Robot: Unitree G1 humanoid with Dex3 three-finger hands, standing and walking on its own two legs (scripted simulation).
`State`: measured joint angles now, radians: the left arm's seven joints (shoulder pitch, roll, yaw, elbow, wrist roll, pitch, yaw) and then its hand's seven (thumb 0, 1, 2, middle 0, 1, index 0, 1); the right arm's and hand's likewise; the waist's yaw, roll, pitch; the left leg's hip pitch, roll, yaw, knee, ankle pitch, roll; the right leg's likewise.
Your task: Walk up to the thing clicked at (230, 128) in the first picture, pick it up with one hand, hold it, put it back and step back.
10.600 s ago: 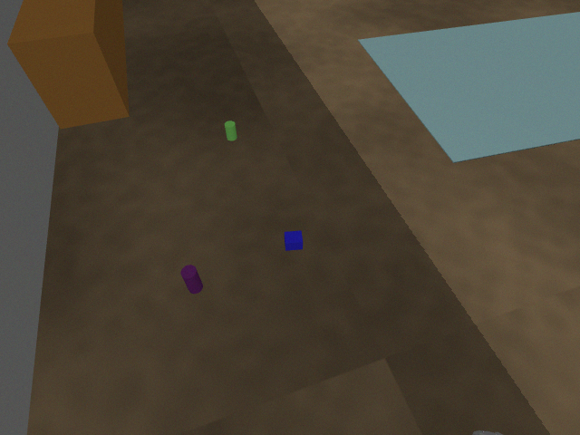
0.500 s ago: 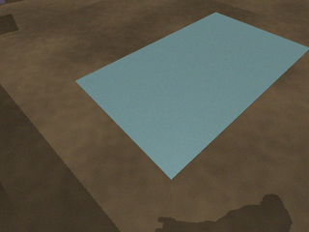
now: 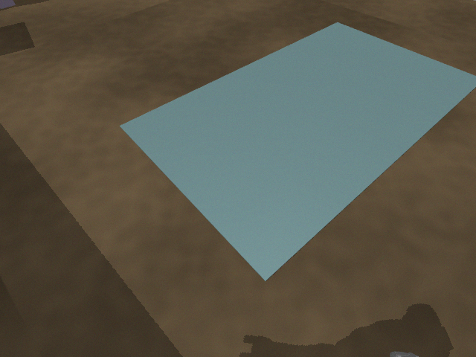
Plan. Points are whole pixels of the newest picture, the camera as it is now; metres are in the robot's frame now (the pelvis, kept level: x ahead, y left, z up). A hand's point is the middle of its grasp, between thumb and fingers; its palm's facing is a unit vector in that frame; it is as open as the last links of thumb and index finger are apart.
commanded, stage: stand
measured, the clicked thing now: out of the picture +0.18 +1.03 -0.74
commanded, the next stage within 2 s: walk up in 1.12 s
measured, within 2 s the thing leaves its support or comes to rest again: neither
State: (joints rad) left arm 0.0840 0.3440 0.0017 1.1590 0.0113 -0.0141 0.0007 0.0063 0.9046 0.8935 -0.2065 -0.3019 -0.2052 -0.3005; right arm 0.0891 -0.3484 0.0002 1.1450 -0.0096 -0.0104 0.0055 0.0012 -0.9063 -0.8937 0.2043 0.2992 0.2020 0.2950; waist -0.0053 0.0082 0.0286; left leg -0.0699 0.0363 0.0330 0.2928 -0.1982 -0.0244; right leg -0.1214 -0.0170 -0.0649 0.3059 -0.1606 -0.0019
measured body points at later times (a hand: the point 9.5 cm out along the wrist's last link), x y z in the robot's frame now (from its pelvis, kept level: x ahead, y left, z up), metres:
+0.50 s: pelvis +0.00 +0.00 +0.00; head +0.00 +0.00 +0.45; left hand +0.07 +0.30 -0.13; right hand +0.07 -0.30 -0.14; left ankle -0.03 +0.13 -0.75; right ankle +0.00 -0.11 -0.75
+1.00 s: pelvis -0.01 +0.00 +0.00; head +0.00 +0.00 +0.45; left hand +0.06 +0.30 -0.13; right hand +0.06 -0.30 -0.14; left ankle -0.03 +0.13 -0.75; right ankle +0.00 -0.11 -0.75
